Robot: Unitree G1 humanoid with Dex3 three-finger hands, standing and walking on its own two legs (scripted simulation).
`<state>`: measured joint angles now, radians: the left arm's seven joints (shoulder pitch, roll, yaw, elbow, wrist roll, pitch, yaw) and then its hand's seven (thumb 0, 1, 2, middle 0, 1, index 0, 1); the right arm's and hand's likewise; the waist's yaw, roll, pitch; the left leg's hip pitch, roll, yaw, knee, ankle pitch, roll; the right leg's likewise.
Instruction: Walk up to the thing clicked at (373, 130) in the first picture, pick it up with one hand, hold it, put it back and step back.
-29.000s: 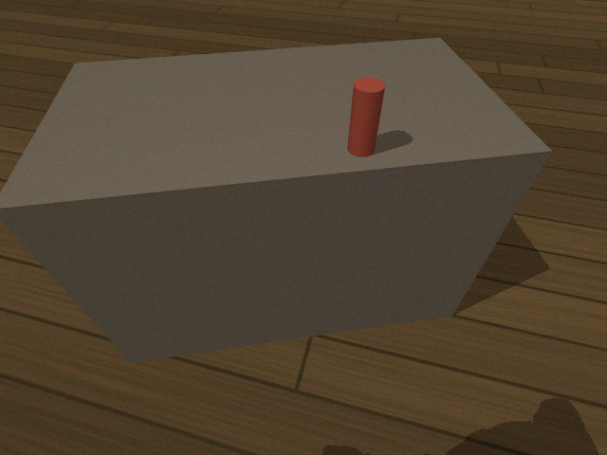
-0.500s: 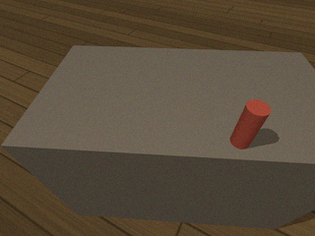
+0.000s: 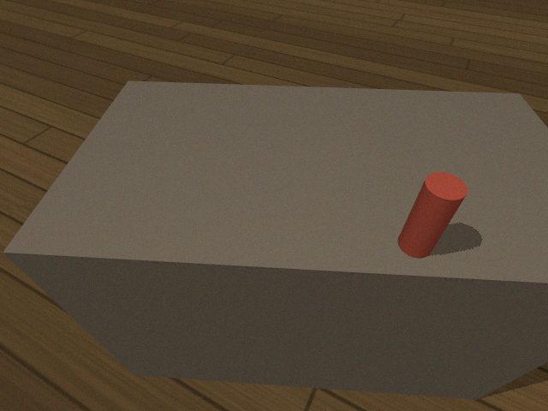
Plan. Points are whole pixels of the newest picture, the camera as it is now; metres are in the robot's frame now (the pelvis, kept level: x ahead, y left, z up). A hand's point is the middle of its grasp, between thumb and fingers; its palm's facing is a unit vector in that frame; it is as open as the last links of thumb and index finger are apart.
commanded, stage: stand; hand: right
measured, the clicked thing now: (428, 218) +0.42 -0.23 +0.04
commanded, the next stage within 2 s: step back in 0.36 s
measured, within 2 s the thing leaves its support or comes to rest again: neither
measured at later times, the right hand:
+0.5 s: hand out of the picture +0.07 -0.27 -0.16, palm faces -0.02 +0.94 -0.35, open 7.4 cm
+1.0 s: hand out of the picture -0.02 -0.24 -0.16, palm faces -0.13 +0.90 -0.41, open 7.4 cm
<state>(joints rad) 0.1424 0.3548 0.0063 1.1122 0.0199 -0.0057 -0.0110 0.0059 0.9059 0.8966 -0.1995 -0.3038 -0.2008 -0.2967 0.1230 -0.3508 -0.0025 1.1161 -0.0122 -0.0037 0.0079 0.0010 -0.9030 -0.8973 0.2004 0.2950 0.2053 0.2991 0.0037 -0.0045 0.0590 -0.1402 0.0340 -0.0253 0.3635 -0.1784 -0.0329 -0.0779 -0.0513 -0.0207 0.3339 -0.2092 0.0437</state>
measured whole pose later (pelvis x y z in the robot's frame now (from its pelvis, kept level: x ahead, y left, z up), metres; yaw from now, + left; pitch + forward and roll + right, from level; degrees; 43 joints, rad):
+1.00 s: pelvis -0.11 +0.02 -0.02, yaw +4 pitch -1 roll -2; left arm 0.05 0.40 0.07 0.88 0.01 0.07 0.03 0.01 0.91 0.90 -0.20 -0.30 -0.20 -0.30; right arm 0.15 -0.35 -0.03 0.93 -0.04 0.05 0.02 0.00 -0.90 -0.90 0.20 0.30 0.21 0.30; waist -0.01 -0.04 0.19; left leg -0.28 -0.01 -0.04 0.64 -0.34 0.03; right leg -0.48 0.07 0.12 1.05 -0.55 -0.02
